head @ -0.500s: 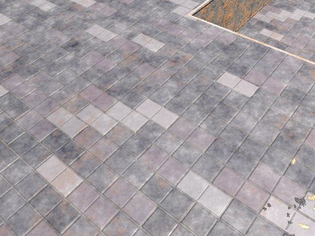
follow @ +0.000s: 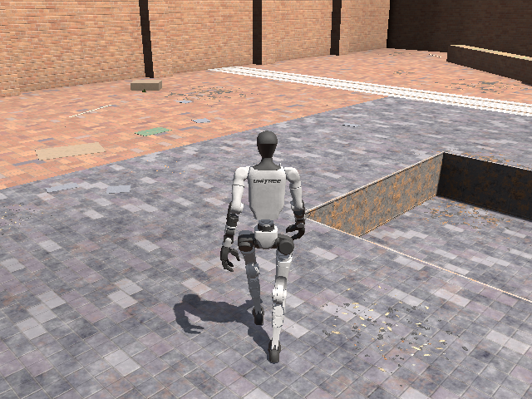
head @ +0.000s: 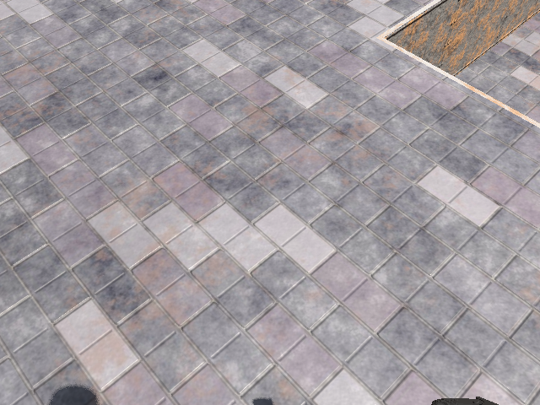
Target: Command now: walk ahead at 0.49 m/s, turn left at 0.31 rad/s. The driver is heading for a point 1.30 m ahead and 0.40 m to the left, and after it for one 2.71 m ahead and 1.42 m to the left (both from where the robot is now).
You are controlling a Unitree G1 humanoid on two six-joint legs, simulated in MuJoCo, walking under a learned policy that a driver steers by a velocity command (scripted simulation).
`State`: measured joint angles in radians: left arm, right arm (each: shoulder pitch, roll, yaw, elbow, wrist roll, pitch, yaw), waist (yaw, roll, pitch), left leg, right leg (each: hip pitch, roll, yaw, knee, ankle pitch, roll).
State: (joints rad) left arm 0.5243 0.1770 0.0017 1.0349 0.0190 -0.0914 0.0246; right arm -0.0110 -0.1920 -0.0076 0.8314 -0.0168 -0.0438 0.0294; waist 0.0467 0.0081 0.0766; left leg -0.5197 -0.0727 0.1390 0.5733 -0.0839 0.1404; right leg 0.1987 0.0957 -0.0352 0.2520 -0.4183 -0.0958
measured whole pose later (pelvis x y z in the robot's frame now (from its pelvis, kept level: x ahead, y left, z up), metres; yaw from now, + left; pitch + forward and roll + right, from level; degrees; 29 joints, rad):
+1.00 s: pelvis +0.52 +0.06 +0.02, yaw +34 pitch +1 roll -2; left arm 0.43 0.24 0.04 0.90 0.02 -0.09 0.00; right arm 0.04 -0.26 -0.04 0.72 -0.04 0.00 0.08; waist 0.06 0.04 0.05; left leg -0.66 0.06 0.03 0.77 -0.04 0.07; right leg 0.03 0.02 -0.22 0.23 -0.28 -0.02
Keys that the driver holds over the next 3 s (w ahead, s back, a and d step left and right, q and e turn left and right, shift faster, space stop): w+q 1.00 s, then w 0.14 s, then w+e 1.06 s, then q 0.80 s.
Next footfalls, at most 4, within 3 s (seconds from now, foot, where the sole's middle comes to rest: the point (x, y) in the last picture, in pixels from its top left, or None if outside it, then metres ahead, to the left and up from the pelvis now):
0.02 left None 0.17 0.04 -0.76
0.58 right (322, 370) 0.52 -0.06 -0.76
1.12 left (197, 321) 0.64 0.26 -0.76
1.68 right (200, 218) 0.96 0.30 -0.76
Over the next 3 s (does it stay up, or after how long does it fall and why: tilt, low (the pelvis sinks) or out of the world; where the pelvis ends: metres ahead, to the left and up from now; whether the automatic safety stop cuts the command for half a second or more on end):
stays up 1.18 0.44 0.02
